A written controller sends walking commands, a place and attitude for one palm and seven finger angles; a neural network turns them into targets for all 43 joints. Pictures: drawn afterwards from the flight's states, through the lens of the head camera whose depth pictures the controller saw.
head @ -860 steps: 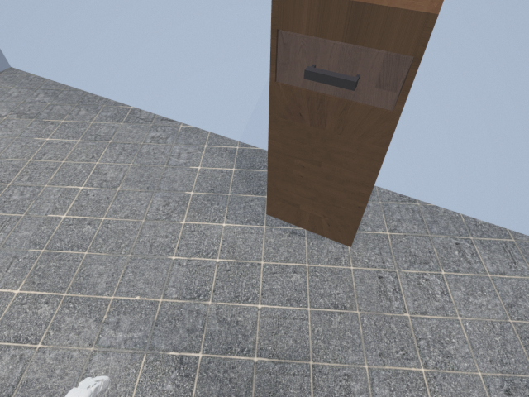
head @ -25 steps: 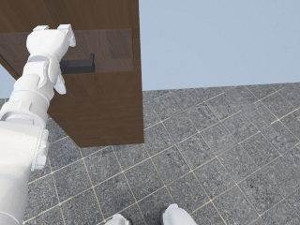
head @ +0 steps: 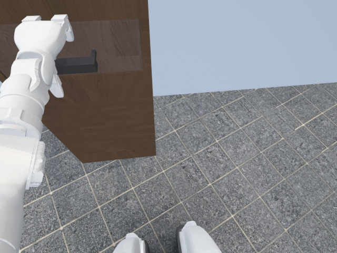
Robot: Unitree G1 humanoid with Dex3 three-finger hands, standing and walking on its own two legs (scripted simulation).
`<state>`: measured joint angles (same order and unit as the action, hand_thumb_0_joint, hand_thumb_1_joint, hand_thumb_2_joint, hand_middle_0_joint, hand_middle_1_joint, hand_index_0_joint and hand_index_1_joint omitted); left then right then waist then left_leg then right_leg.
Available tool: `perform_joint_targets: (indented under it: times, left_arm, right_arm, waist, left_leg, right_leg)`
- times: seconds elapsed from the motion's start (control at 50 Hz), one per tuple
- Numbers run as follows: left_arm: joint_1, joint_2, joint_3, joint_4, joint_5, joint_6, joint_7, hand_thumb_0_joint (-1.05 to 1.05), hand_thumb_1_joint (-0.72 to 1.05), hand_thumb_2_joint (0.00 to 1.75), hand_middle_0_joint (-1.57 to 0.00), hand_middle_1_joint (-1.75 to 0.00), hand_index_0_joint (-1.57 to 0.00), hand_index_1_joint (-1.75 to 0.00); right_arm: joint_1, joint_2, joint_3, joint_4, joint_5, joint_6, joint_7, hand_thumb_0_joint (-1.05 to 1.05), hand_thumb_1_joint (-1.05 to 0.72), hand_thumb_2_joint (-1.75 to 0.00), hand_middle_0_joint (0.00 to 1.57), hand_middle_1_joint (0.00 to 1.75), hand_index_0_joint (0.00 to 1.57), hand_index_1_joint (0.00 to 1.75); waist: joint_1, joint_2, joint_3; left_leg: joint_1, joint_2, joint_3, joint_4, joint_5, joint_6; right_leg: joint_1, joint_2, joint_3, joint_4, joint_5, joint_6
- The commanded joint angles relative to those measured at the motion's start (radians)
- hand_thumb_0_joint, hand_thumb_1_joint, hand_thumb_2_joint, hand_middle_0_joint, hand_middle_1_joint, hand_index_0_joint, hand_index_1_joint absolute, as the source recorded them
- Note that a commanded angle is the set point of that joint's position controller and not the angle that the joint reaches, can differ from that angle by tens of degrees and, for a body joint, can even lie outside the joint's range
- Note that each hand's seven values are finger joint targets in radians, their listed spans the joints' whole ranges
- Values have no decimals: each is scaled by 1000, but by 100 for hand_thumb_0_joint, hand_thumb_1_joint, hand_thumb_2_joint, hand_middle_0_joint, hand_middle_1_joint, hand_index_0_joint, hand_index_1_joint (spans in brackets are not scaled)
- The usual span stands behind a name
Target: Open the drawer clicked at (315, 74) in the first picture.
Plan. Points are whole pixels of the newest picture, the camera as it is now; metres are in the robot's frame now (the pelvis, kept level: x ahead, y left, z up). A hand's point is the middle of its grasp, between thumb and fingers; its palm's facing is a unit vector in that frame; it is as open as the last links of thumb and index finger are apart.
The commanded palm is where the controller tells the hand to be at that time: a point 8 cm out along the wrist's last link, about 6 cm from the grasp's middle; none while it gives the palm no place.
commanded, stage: lower the fingers behind the handle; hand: left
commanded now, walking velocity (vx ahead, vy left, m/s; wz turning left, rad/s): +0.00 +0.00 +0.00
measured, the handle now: (65, 60) +0.59 +0.21 +0.07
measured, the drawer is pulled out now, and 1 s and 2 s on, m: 0.00 0.00 0.00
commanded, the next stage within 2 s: lift the fingers back up to retry in 0.16 s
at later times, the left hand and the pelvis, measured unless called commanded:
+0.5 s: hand (53, 57) +0.55 +0.21 +0.12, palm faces +0.03 +0.01 -1.00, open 13.6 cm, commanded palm +0.54 +0.23 +0.15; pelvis +0.01 +0.01 +0.00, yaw +0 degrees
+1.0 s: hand (50, 54) +0.55 +0.21 +0.13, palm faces +0.00 -0.01 -1.00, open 13.5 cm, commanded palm +0.53 +0.23 +0.19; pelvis +0.06 +0.00 +0.03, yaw +0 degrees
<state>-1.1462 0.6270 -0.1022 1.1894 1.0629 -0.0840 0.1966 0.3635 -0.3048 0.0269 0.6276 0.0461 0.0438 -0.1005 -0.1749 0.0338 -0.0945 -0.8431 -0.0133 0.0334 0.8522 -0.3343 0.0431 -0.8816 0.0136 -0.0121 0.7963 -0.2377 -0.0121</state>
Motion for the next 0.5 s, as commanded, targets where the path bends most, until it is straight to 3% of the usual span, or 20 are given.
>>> perform_joint_targets:
  times: [0.0, 0.02, 0.06, 0.08, 0.26, 0.34, 0.4, 0.46, 0.48]
  left_arm:
    - [-249, 277, 47, 24, 7, 72, -47, 0, -50, 30, -30, -120, -30, -120]
    - [-255, 253, 35, 19, 2, 73, -47, 0, -50, 30, -30, -120, -30, -120]
    - [-231, 268, 51, 23, 1, 73, -47, 0, -50, 30, -30, -120, -30, -120]
    - [-247, 270, 54, 15, -4, 72, -46, 0, -50, 30, -30, -120, -30, -120]
    - [-248, 232, 39, 18, -1, 88, -31, 0, -50, 30, -30, -120, -30, -120]
    - [-300, 266, 72, -26, 0, 92, -17, 0, -50, 30, -30, -120, -30, -120]
    - [-310, 293, 97, -51, -4, 91, -13, 0, -50, 30, -30, -120, -30, -120]
    - [-348, 292, 103, -99, -4, 82, -8, 0, -50, 30, -30, -120, -30, -120]
    - [-358, 299, 117, -128, -9, 76, -5, 0, -50, 30, -30, -120, -30, -120]
  right_arm:
    - [120, -169, -58, -66, -2, -17, -16, 0, -90, -90, 20, 30, 20, 30]
    - [122, -168, -60, -65, -2, -19, -15, 0, -90, -90, 20, 30, 20, 30]
    - [121, -169, -59, -70, 0, -18, -15, 0, -90, -90, 20, 30, 20, 30]
    - [122, -169, -60, -68, -3, -16, -16, 0, -90, -90, 20, 30, 20, 30]
    - [128, -166, -61, -68, -2, -13, -9, 0, -90, -90, 20, 30, 20, 30]
    - [139, -161, -65, -60, -7, -12, -3, 0, -90, -90, 20, 30, 20, 30]
    - [139, -155, -67, -61, -7, -10, -3, 0, -90, -90, 20, 30, 20, 30]
    - [134, -148, -69, -58, -6, -11, 0, 0, -90, -90, 20, 30, 20, 30]
    - [132, -147, -72, -58, -9, -10, 1, 0, -90, -90, 20, 30, 20, 30]
  waist:
    - [-18, -77, -238]
    - [-23, -73, -236]
    - [-11, -84, -250]
    - [-17, -104, -248]
    - [-15, -77, -244]
    - [-7, -51, -283]
    - [4, -70, -307]
    - [12, -37, -314]
    - [19, -30, -345]
  left_leg:
    - [25, -21, -18, -150, -209, 11]
    - [32, -17, -22, -152, -211, 10]
    - [31, -20, -22, -150, -209, 11]
    - [29, -17, -24, -148, -203, 11]
    - [57, -12, -36, -158, -202, 8]
    - [80, -10, -38, -164, -181, 9]
    - [92, -11, -37, -175, -172, 10]
    - [127, -8, -45, -194, -156, 8]
    - [153, -8, -47, -197, -130, 9]
  right_leg:
    - [219, 8, 29, -165, -269, 8]
    - [206, 10, 24, -160, -264, 7]
    - [219, 10, 23, -159, -267, 7]
    - [223, 10, 25, -161, -258, 6]
    - [189, 14, 7, -146, -240, 4]
    - [222, 12, 11, -148, -211, 4]
    - [270, 11, 16, -165, -208, 7]
    - [282, 11, 12, -167, -189, 4]
    - [300, 13, 12, -170, -167, 1]
